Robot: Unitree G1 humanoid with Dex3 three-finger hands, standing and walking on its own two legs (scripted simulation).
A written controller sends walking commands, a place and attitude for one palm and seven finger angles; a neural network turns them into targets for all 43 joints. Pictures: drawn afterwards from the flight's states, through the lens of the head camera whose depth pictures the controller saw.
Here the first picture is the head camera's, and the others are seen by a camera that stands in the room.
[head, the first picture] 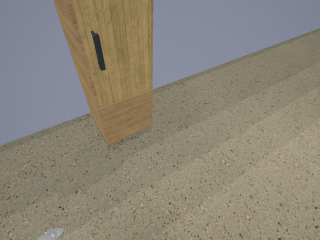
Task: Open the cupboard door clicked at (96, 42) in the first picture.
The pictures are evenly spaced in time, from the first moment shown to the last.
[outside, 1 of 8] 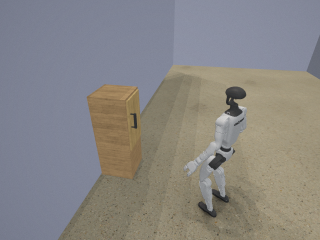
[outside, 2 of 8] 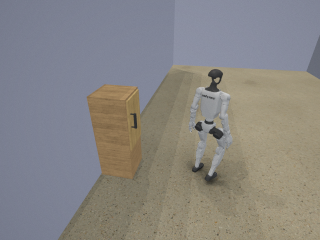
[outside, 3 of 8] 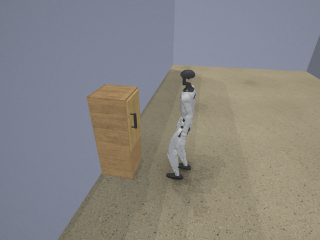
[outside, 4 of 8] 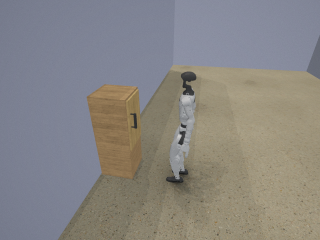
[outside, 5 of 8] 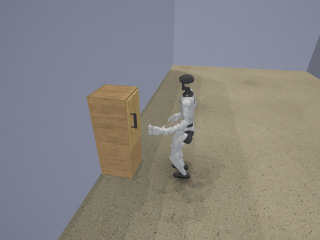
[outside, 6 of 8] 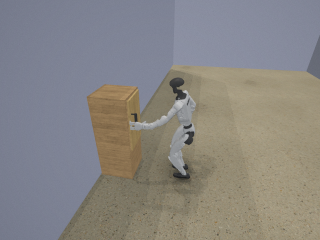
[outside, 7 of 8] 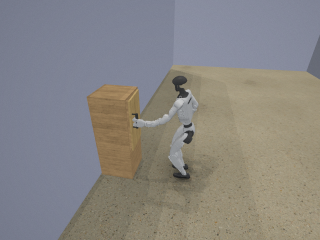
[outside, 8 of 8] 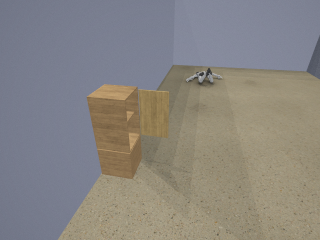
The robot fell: yes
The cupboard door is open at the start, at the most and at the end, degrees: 0 89 89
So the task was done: no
